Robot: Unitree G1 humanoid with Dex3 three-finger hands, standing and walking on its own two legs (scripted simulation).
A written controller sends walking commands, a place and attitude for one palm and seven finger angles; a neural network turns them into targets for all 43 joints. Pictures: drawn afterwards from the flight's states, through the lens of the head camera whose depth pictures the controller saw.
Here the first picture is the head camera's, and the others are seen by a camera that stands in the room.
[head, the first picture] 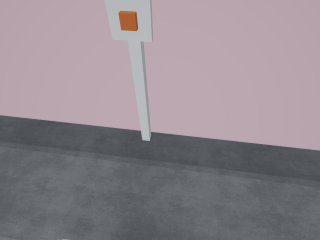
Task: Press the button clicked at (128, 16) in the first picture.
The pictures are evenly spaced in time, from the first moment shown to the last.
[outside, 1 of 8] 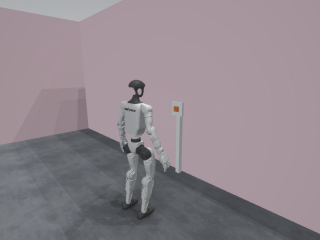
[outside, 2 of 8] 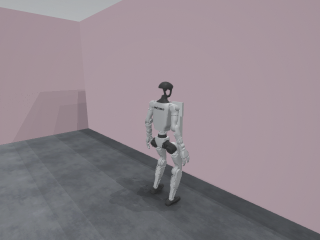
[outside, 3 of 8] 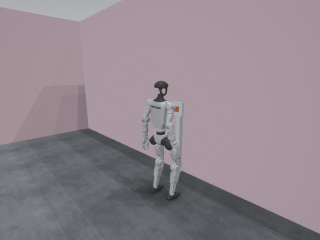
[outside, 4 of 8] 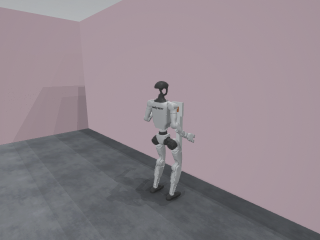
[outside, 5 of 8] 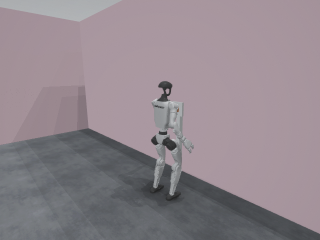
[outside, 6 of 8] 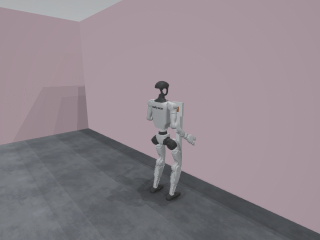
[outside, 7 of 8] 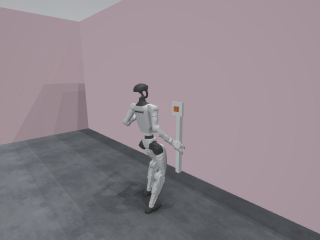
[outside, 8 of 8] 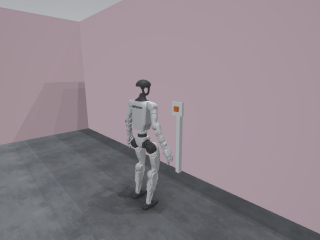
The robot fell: no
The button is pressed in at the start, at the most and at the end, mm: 0 14 0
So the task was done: yes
